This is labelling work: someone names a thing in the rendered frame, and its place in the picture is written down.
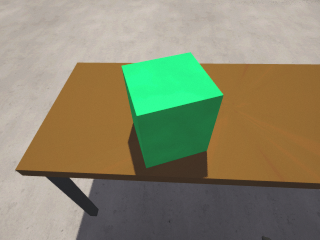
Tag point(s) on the carton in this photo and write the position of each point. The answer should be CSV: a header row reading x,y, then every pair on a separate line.
x,y
174,106

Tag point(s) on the table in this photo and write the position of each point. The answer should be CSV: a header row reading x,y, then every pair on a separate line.
x,y
266,134

